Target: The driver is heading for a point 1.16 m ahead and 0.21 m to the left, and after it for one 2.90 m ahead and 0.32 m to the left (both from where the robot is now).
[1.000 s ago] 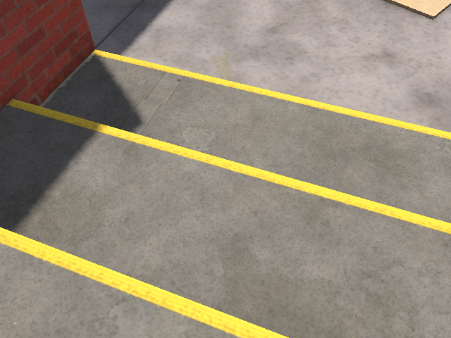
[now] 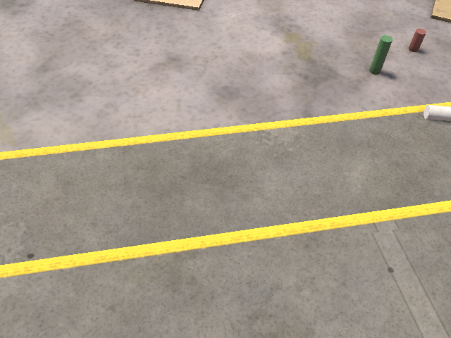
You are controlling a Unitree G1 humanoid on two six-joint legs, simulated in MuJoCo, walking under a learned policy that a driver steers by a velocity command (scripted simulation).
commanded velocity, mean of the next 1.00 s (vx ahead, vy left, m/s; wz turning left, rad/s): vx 0.17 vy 0.00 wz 0.32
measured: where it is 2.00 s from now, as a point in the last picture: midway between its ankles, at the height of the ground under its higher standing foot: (185, 335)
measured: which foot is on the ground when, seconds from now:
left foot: down 0.00-0.06, up 0.08-0.68, down 0.70-1.00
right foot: up 0.00-0.04, down 0.06-0.72, up 0.74-1.00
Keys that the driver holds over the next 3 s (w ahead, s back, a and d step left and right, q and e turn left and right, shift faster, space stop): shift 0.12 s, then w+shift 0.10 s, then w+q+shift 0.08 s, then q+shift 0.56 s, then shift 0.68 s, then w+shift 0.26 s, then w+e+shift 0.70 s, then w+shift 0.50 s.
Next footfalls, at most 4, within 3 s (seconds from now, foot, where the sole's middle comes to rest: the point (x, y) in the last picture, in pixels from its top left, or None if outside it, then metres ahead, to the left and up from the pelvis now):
0.06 right None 0.05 -0.13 -0.78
0.70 left None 0.40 0.17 -0.94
1.14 right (226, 334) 0.53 -0.03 -0.94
1.84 left None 0.47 0.21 -0.94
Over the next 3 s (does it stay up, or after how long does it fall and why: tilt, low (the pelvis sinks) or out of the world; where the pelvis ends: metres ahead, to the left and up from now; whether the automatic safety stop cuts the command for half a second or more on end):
stays up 1.30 0.24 -0.33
